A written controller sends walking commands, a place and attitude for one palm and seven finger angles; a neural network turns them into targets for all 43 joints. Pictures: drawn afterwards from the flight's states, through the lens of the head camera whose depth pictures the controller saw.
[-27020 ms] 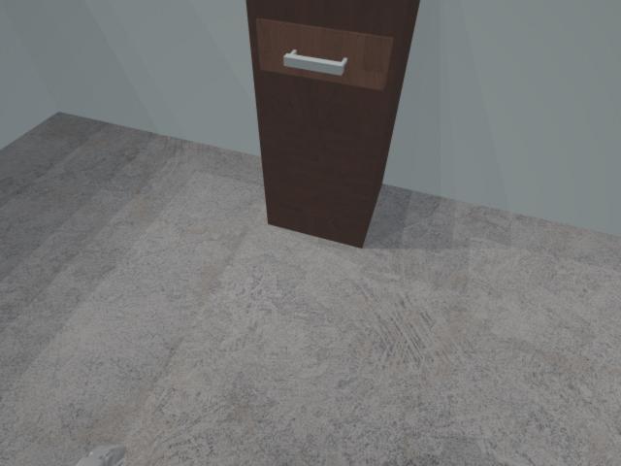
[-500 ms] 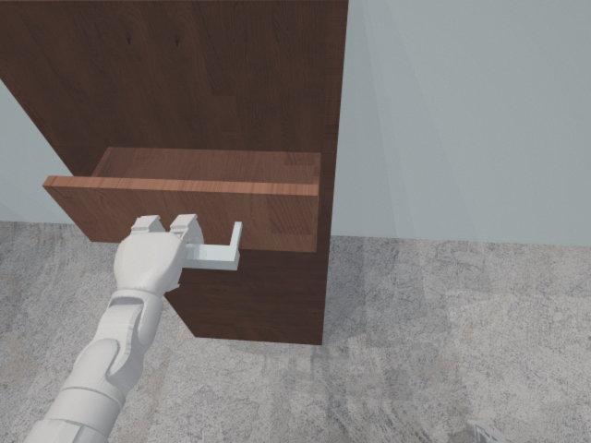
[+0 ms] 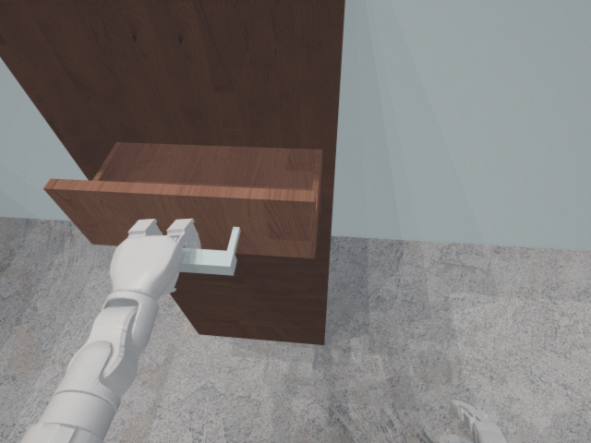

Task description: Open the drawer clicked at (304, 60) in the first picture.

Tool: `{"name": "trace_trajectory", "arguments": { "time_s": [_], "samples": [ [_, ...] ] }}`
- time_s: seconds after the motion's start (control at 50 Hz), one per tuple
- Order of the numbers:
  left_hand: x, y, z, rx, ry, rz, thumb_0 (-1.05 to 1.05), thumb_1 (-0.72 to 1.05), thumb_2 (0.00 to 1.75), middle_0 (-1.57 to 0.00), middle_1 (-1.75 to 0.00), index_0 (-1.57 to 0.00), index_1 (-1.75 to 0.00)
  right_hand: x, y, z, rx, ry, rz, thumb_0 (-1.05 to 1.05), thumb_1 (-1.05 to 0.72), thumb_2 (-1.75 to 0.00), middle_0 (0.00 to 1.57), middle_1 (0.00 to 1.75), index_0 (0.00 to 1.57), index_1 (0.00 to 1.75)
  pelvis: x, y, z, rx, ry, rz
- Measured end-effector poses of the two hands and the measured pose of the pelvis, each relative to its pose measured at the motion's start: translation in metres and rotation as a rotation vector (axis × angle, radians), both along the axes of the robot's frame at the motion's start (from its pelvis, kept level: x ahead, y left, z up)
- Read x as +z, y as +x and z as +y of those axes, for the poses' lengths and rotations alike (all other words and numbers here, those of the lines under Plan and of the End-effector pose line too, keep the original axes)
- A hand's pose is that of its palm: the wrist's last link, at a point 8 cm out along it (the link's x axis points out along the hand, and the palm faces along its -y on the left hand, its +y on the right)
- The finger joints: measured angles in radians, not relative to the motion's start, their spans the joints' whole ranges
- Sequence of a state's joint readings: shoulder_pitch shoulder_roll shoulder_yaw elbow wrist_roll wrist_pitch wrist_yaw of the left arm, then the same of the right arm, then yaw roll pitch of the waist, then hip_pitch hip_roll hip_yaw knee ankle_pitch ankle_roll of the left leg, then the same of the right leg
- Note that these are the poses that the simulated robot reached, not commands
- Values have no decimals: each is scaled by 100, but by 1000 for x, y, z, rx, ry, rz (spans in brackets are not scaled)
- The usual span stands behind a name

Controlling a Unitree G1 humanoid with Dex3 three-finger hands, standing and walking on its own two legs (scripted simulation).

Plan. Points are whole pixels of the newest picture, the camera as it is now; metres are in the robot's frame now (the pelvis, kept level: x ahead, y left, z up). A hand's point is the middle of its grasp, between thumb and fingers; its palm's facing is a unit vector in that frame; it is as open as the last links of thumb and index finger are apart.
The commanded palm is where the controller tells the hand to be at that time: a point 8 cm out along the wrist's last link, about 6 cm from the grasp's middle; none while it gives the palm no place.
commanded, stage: pull the drawer open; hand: left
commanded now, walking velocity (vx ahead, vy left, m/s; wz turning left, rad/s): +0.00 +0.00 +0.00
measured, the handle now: (181, 245) +0.38 +0.18 +0.04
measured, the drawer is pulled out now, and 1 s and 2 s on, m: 0.10 0.27 0.30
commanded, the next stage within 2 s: open the thumb to release the handle in 1.46 s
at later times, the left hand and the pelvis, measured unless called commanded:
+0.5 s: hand (143, 345) +0.25 +0.21 +0.02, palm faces +0.03 -0.08 -1.00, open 5.7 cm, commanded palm +0.22 +0.22 +0.08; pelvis +0.00 +0.00 -0.01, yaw +2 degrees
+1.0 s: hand (115, 418) +0.16 +0.22 +0.02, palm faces -0.07 -0.10 -0.99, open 5.9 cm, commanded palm +0.12 +0.23 +0.08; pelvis +0.00 +0.00 -0.01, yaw -1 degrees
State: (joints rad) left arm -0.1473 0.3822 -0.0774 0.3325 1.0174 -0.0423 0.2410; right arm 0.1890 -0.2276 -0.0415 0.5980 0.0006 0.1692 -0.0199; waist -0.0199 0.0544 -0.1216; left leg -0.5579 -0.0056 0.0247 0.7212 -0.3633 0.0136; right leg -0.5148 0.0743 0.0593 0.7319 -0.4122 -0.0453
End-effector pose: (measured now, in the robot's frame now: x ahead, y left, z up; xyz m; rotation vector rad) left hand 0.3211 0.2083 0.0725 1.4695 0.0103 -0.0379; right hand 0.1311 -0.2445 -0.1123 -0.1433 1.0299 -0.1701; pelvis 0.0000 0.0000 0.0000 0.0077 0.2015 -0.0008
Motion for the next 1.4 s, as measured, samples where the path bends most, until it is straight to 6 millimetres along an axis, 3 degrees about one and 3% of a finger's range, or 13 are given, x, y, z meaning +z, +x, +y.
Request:
{"name": "trace_trajectory", "arguments": {
  "time_s": [0.14, 0.3, 0.42, 0.52, 0.62, 0.72, 0.94, 1.12, 1.26, 1.4],
  "samples": [
    [-1, -37, 3, -2, -14, -23, 2, 67, 75, -34, -135, -42, -135, 1, -3, -14, -10, -20, 7, 1, -91, -90, 20, 30, 20, 30, 0, 8, 2, -16, 3, 5],
    [-1, -86, 6, 9, -1, -37, 1, 66, 78, -34, -135, -42, -135, 2, 38, -3, 78, -15, -70, 1, -91, -90, 20, 29, 20, 29, -5, 11, 4, 9, 1, -2],
    [-3, -98, 6, 40, 17, -67, -1, 66, 82, -35, -135, -42, -135, 2, 73, 21, 157, 19, -141, 1, -91, -90, 20, 29, 20, 29, -9, 4, 1, 31, 1, -16],
    [-2, -98, 5, 64, 26, -49, -2, 66, 82, -34, -135, -42, -135, 11, 87, 39, 186, 56, -204, 1, -91, -90, 20, 29, 20, 29, -8, 0, -3, 33, 6, -35],
    [0, -98, 5, 68, 15, -24, -1, 65, 79, -35, -135, -42, -135, 20, 86, 41, 195, 59, -228, 1, -91, -90, 20, 30, 20, 30, -5, -3, -8, 26, 9, -52],
    [1, -107, 7, 69, -16, -1, 1, 65, 74, -32, -135, -42, -135, 27, 75, 28, 169, 43, -235, 1, -91, -90, 20, 30, 20, 30, -3, -2, -10, 3, 12, -57],
    [3, -161, 12, 43, -7, 36, 1, 66, 73, -29, -135, -42, -135, 14, 52, -9, 151, -31, -145, 1, -91, -90, 20, 30, 20, 30, -10, 1, -5, -17, 10, -19],
    [3, -204, 14, 49, 25, 37, -1, 65, 76, -31, -135, -42, -135, -5, 56, 8, 192, 12, -128, 1, -91, -90, 20, 29, 20, 29, -21, -6, -4, -10, 16, 7],
    [4, -211, 18, 84, 33, 6, -4, 64, 73, -32, -135, -42, -135, -4, 65, 25, 203, 65, -182, 1, -91, -90, 20, 30, 20, 30, -25, -10, -7, -14, 18, 4],
    [4, -212, 18, 92, 27, -1, -4, 65, 72, -31, -132, -42, -135, 4, 66, 23, 211, 44, -209, 1, -91, -90, 20, 30, 20, 30, -25, -12, -9, -9, 16, -11]
  ]
}}
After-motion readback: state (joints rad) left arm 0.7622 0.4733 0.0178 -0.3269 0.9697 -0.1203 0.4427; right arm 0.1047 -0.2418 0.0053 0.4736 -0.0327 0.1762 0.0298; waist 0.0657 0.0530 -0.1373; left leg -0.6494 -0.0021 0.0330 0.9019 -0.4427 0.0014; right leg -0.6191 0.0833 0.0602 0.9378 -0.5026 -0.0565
